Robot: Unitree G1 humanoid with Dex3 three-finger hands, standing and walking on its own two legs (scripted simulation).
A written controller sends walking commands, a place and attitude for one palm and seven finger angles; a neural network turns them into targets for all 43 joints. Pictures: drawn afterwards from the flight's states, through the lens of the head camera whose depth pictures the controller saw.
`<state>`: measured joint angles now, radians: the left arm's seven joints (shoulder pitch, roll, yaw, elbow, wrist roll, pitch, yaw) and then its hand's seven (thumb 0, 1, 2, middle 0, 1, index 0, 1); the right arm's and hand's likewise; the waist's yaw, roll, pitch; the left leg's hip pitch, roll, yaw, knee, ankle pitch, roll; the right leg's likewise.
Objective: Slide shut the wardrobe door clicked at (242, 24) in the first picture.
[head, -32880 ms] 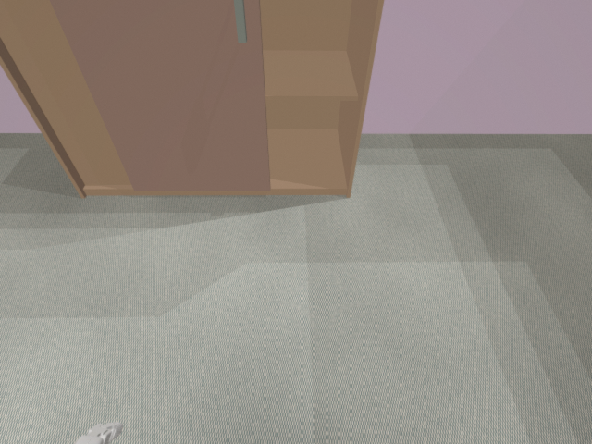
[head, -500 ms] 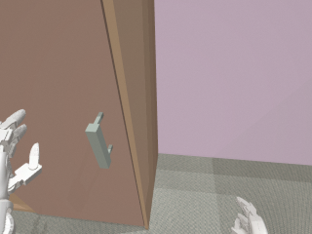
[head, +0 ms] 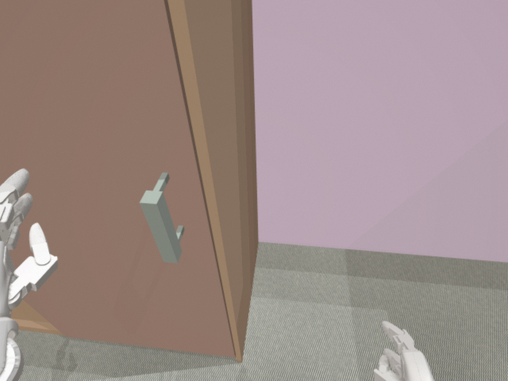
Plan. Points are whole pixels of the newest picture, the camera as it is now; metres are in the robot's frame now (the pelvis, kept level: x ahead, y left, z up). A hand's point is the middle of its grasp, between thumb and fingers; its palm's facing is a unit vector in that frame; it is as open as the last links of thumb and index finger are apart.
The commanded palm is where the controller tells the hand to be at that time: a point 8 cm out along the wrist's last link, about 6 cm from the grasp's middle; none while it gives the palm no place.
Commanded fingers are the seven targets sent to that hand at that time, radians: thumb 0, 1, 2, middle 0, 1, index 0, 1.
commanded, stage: step back with the hand held close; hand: left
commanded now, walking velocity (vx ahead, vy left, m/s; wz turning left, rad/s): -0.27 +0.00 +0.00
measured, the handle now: (168, 218) +0.35 +0.20 +0.08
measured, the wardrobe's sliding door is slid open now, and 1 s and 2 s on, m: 0.00 0.00 0.00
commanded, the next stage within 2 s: stop stepping back and stand still in 1.08 s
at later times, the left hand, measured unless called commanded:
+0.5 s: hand out of the picture +0.13 +0.30 +0.17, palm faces +0.48 -0.77 -0.42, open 7.4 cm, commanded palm +0.08 +0.33 +0.18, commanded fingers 0.00 0.90 0.90 -0.20 -0.30 -0.20 -0.30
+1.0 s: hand out of the picture +0.06 +0.28 +0.16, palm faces +0.41 -0.80 -0.43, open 7.4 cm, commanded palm +0.00 +0.32 +0.18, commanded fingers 0.00 0.90 0.90 -0.20 -0.30 -0.20 -0.30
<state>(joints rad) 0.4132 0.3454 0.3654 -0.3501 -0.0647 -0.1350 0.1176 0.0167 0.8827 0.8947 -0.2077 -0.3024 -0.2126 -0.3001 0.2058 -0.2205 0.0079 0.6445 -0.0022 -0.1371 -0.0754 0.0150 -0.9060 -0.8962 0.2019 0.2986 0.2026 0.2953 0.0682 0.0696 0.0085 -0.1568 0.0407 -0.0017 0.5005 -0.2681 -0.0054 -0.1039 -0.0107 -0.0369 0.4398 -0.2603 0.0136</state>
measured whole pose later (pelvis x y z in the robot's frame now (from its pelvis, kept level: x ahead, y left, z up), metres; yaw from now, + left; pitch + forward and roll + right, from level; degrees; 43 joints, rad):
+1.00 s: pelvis -0.15 +0.02 +0.00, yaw -1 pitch +2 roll -1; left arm 0.53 0.39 0.40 -0.51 -0.04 -0.25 0.15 0.01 0.88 0.90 -0.21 -0.30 -0.21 -0.30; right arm 0.21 -0.19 0.00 0.67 -0.01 -0.11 -0.04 0.01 -0.91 -0.90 0.20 0.30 0.20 0.30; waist 0.04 -0.01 0.03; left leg -0.56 -0.02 -0.01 0.91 -0.38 -0.02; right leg -0.24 0.03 0.00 0.49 -0.28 -0.02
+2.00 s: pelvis -0.29 +0.04 -0.01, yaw +0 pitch -3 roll -2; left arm 0.48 0.36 0.40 -0.36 -0.03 -0.18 0.15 0.01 0.89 0.90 -0.20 -0.30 -0.21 -0.30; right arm 0.28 -0.20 -0.01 0.71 0.00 -0.06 -0.05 0.02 -0.91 -0.90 0.20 0.30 0.20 0.30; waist 0.01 0.01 -0.03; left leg -0.37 0.01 0.02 0.93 -0.43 0.04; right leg -0.28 0.01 -0.10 0.56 -0.23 -0.04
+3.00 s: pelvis -0.27 +0.06 +0.00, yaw +3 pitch -1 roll +0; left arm 0.26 0.14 0.00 1.13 0.01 0.02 0.03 0.01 0.91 0.89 -0.20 -0.30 -0.20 -0.30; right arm 0.29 -0.14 0.00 1.09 -0.02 0.00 -0.04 0.01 -0.91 -0.90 0.20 0.30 0.20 0.29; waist 0.00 0.00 0.04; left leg -0.20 -0.03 -0.02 0.44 -0.22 0.03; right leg -0.19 -0.01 0.04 0.43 -0.21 0.02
